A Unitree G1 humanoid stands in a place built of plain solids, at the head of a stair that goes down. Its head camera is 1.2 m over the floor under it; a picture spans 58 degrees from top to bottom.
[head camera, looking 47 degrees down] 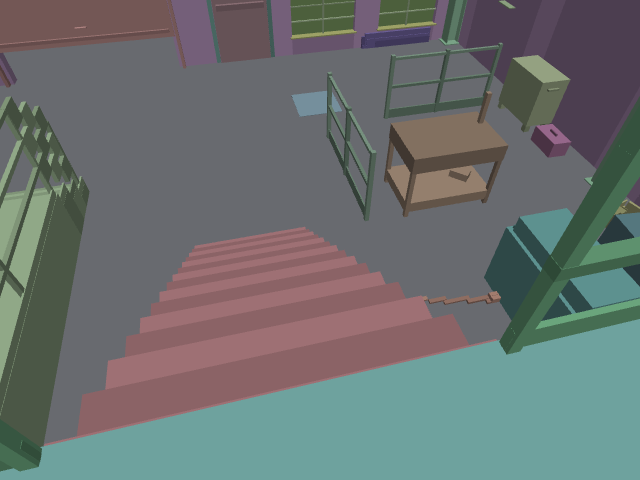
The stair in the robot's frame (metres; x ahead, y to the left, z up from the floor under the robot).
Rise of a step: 0.18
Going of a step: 0.22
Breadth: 1.32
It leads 14 degrees to the left of straight ahead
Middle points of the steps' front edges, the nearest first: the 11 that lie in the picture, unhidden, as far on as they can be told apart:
0.54 0.09 0.00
0.75 0.14 -0.18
0.97 0.19 -0.36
1.18 0.24 -0.54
1.39 0.30 -0.72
1.61 0.35 -0.90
1.82 0.40 -1.08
2.04 0.45 -1.26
2.25 0.51 -1.44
2.46 0.56 -1.62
2.68 0.61 -1.80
